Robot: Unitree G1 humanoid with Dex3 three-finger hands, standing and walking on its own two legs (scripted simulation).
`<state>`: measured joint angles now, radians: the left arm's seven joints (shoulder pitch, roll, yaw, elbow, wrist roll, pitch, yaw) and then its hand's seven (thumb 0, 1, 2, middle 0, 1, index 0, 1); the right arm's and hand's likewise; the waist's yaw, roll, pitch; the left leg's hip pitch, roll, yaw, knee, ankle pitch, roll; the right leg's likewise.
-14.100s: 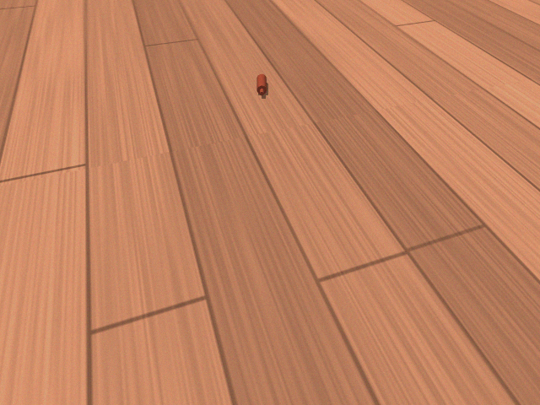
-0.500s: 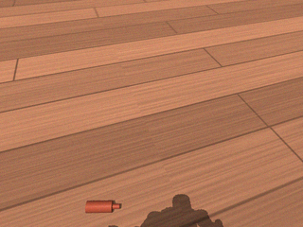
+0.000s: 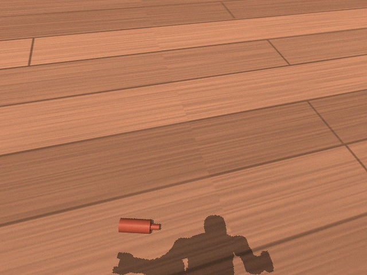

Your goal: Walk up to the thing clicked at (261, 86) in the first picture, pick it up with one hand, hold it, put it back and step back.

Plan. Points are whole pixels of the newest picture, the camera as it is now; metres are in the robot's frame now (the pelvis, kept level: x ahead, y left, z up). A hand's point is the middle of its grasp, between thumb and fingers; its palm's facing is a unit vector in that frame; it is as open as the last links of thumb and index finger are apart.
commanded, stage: walk up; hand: left
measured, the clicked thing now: (139, 226) +0.43 +0.17 -0.73
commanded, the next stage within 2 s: stand in 1.42 s
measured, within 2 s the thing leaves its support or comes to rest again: neither
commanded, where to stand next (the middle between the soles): +0.04 -0.03 m, yaw -3 degrees
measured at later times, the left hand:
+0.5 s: hand out of the picture +0.10 +0.25 -0.15, palm faces -0.05 -0.95 -0.31, open 7.4 cm
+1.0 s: hand out of the picture +0.09 +0.24 -0.13, palm faces -0.05 -0.94 -0.34, open 7.4 cm
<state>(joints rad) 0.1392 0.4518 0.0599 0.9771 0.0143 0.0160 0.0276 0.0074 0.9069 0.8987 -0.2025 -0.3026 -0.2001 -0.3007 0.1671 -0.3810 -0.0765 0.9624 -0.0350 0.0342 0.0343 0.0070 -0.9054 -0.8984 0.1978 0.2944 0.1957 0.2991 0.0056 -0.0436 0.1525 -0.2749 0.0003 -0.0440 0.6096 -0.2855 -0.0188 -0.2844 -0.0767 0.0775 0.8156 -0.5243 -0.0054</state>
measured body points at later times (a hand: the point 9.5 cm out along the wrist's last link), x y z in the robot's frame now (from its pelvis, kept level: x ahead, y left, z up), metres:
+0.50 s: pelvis +0.00 +0.00 +0.01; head +0.03 +0.02 +0.46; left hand +0.10 +0.30 -0.13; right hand +0.07 -0.32 -0.10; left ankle -0.01 +0.12 -0.73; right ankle +0.00 -0.11 -0.72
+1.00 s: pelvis -0.01 -0.02 +0.02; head +0.00 -0.02 +0.47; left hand +0.09 +0.29 -0.11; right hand +0.05 -0.33 -0.11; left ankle -0.01 +0.12 -0.72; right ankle +0.00 -0.11 -0.73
